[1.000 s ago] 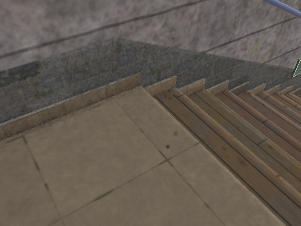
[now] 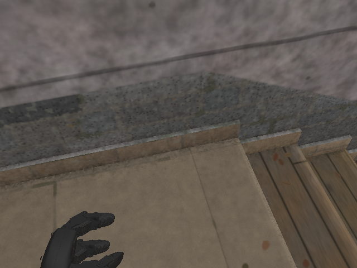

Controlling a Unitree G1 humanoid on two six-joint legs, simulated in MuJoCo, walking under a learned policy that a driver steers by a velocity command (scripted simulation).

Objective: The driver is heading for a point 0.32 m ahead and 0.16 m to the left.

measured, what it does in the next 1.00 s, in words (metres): walks ahead, turning left: right foot, then left foot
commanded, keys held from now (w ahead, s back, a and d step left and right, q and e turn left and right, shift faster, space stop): w+q+shift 0.22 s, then shift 0.78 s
